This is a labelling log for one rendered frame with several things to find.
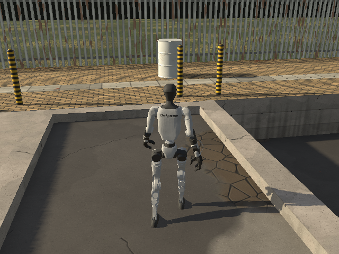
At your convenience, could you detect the robot right upper arm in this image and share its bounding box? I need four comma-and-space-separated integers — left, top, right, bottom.
181, 107, 194, 137

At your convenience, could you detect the robot left hand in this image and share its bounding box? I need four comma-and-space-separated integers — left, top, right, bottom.
143, 140, 155, 149

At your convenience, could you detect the robot left foot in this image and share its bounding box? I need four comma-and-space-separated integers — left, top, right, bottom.
151, 213, 159, 228

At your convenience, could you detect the right robot thigh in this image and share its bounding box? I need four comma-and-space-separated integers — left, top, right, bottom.
176, 147, 187, 180

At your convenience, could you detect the robot right forearm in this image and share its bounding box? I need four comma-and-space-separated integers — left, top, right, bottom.
189, 129, 201, 157

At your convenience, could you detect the robot right hand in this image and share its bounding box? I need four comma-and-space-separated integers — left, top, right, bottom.
190, 155, 203, 171

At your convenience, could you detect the robot left upper arm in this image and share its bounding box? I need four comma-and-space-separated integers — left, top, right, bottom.
146, 106, 159, 133

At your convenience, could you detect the robot left forearm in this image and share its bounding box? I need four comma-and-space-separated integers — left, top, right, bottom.
143, 126, 151, 142

